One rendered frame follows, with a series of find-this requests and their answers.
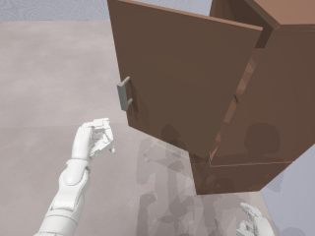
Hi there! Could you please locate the robot left hand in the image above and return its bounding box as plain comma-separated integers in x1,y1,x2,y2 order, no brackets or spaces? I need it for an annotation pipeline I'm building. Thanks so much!
71,118,115,164

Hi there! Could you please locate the handle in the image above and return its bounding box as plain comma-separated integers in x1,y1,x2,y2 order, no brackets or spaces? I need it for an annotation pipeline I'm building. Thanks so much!
116,77,133,112

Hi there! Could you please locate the robot right hand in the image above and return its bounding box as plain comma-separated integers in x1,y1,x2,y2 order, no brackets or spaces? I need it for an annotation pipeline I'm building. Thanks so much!
236,203,275,236

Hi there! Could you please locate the left robot forearm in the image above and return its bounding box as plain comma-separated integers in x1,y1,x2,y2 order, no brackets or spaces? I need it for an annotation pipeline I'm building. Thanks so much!
33,158,92,236

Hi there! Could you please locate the cupboard door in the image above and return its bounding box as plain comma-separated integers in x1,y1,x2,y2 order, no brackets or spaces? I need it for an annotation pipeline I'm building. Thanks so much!
106,0,263,159

